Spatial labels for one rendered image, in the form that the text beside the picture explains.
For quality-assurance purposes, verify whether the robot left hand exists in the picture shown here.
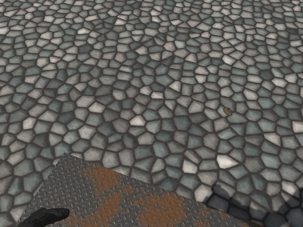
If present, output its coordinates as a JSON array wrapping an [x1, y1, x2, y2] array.
[[16, 207, 70, 227]]

